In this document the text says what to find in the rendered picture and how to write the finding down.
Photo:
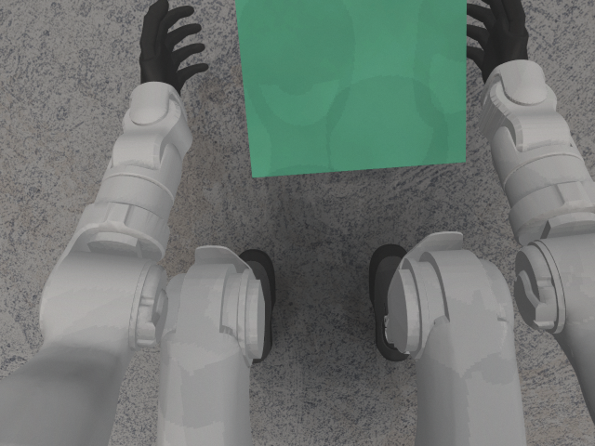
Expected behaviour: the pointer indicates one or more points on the robot right upper arm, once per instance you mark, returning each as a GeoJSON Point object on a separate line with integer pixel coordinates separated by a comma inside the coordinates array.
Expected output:
{"type": "Point", "coordinates": [554, 289]}

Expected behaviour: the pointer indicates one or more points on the robot left upper arm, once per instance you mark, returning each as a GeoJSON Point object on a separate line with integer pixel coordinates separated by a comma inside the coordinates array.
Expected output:
{"type": "Point", "coordinates": [100, 309]}

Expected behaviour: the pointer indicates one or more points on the left robot hand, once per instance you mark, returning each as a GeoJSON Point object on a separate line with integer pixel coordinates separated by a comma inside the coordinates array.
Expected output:
{"type": "Point", "coordinates": [157, 61]}

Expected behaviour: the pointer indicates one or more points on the robot left thigh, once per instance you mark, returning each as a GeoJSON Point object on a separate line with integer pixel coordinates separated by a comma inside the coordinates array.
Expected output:
{"type": "Point", "coordinates": [203, 395]}

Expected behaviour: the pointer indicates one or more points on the left robot forearm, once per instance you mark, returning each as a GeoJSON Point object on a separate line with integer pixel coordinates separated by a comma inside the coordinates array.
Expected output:
{"type": "Point", "coordinates": [129, 216]}

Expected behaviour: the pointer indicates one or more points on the carton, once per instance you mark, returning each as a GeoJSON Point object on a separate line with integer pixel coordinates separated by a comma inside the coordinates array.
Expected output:
{"type": "Point", "coordinates": [343, 85]}

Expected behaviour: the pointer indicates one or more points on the right robot forearm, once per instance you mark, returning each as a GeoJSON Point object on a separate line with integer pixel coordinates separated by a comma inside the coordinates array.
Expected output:
{"type": "Point", "coordinates": [550, 191]}

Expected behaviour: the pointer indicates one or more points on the right robot hand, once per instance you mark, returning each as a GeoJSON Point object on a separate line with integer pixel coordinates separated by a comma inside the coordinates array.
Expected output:
{"type": "Point", "coordinates": [505, 37]}

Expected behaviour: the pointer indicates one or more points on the left robot foot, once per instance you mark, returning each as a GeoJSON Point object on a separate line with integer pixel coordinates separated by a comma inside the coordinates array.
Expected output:
{"type": "Point", "coordinates": [263, 270]}

